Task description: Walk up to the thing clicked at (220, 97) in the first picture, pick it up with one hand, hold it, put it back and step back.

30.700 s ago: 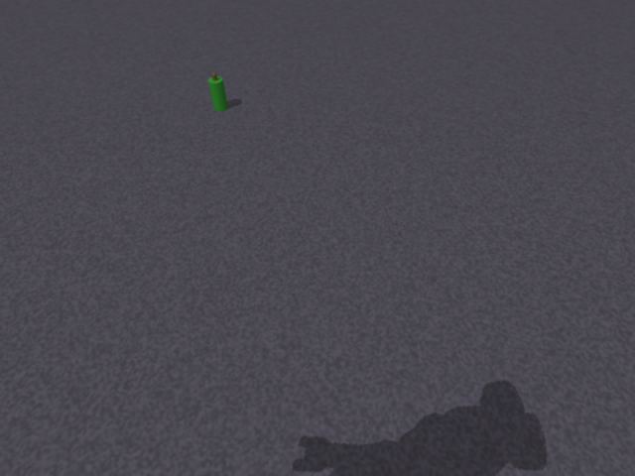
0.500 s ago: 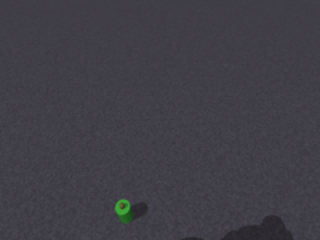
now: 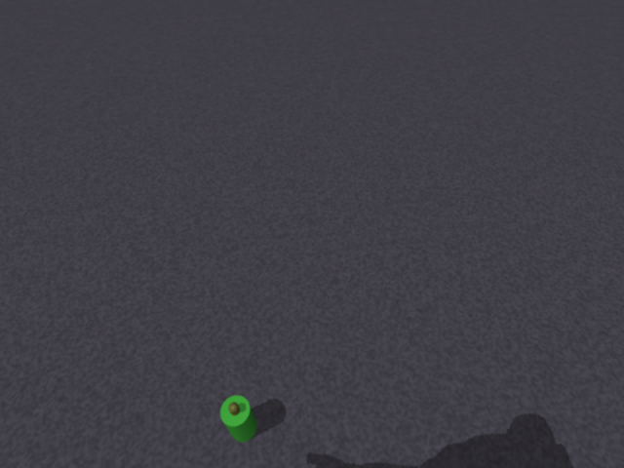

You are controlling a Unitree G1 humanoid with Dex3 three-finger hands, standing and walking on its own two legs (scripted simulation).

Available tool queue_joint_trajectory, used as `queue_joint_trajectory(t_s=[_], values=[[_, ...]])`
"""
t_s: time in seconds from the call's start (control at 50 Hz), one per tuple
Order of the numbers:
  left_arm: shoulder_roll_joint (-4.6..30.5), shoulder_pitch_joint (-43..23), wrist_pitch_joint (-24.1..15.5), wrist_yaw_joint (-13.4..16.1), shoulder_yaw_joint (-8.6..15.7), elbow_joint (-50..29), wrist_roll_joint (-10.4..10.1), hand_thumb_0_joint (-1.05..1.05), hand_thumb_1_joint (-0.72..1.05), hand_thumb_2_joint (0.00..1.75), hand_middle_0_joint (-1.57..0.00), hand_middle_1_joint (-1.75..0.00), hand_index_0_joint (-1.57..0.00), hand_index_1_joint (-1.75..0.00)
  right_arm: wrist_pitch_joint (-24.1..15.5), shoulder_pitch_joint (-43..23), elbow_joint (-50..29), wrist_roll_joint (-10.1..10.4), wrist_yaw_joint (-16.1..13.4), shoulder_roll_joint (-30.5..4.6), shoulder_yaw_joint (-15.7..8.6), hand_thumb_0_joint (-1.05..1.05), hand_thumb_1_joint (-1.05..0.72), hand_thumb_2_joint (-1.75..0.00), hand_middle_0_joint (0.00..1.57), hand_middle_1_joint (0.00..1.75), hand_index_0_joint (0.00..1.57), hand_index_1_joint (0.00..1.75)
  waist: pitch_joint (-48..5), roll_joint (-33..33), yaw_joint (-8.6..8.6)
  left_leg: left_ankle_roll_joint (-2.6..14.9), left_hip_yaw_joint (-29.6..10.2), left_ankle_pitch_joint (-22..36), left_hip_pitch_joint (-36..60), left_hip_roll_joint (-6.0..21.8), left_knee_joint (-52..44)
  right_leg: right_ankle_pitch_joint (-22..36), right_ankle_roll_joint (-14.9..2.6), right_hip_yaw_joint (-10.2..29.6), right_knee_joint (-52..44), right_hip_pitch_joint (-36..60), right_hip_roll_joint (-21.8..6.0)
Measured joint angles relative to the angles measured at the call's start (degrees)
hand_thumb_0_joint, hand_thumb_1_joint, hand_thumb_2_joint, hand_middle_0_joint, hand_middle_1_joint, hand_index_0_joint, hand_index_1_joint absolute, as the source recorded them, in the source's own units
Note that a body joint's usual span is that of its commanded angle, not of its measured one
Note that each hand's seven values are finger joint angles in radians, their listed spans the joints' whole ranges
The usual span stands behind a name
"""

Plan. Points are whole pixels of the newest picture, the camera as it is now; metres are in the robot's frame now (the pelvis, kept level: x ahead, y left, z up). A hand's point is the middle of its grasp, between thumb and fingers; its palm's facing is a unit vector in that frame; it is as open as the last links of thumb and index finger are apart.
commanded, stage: stand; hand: left
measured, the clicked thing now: (238, 417) +0.36 +0.22 -0.68
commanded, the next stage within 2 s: step back in 0.60 s
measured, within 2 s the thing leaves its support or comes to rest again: neither
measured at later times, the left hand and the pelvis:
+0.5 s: hand out of the picture +0.07 +0.25 -0.16, palm faces -0.02 -0.94 -0.35, open 7.4 cm; pelvis +0.00 +0.00 +0.00, yaw +0 degrees
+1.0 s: hand out of the picture +0.10 +0.30 -0.18, palm faces -0.03 -0.93 -0.37, open 7.4 cm; pelvis -0.05 +0.04 -0.02, yaw -1 degrees
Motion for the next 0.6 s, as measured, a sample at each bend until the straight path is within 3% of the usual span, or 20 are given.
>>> queue_joint_trajectory(t_s=[0.6], values=[[0.45,1.13,0.06,-0.26,0.01,-0.27,-0.12,0.01,0.9,0.9,-0.2,-0.3,-0.21,-0.3,0.09,0.26,0.1,0.1,0.37,-0.12,-0.05,0.0,-0.9,-0.9,0.2,0.3,0.2,0.3,0.13,-0.11,-0.11,-0.51,0.13,0.01,0.27,0.57,-0.68,-0.1,-0.53,0.13,-0.32,-0.01,0.57]])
